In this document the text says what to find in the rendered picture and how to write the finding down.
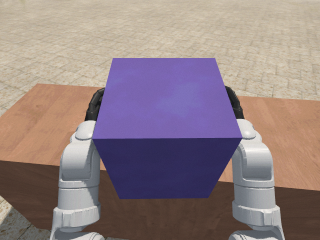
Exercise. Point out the carton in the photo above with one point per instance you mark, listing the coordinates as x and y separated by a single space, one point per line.
166 128

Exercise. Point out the robot left forearm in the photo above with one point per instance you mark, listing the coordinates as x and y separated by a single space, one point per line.
79 179

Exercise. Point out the robot right hand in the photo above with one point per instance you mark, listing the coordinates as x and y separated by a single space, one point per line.
235 103

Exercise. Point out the robot left hand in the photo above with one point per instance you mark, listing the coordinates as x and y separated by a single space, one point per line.
94 105

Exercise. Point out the pedestal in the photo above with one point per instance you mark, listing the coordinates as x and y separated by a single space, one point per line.
35 131

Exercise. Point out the robot right upper arm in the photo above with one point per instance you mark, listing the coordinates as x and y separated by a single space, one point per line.
253 235

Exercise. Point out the robot right forearm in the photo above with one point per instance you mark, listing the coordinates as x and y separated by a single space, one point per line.
254 201

